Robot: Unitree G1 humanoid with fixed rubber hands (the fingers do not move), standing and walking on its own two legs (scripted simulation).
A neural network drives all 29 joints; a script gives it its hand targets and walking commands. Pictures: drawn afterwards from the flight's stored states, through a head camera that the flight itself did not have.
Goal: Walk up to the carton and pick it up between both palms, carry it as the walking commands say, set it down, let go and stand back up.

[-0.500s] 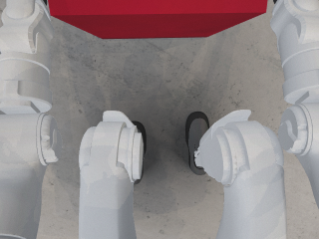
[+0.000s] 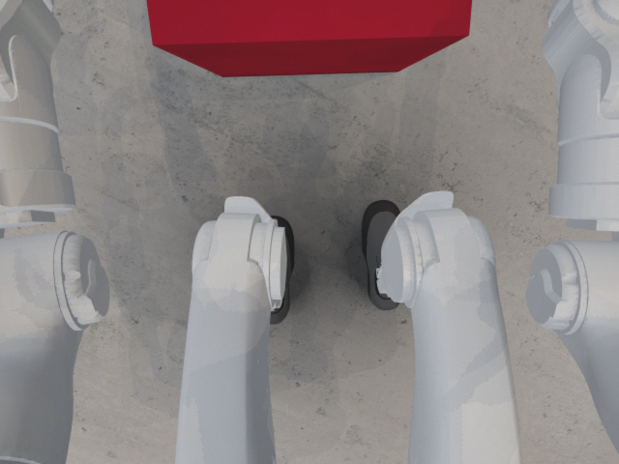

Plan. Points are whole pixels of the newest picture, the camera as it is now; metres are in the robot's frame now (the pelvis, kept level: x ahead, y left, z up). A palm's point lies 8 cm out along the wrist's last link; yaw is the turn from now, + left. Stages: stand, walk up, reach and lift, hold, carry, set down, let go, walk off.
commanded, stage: set down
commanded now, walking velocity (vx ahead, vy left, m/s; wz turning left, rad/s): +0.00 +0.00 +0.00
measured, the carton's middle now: out of the picture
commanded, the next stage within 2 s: let go in 0.78 s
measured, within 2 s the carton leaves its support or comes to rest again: neither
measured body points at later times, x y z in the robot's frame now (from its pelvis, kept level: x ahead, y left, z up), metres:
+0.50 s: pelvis +0.00 +0.01 +0.13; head +0.36 +0.02 +0.38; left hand +0.56 +0.25 +0.03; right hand +0.56 -0.20 +0.02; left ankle +0.11 +0.10 -0.40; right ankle +0.13 -0.11 -0.40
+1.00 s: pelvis +0.02 +0.00 +0.23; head +0.36 +0.01 +0.51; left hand +0.53 +0.25 +0.10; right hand +0.51 -0.22 +0.09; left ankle +0.11 +0.10 -0.40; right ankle +0.13 -0.11 -0.40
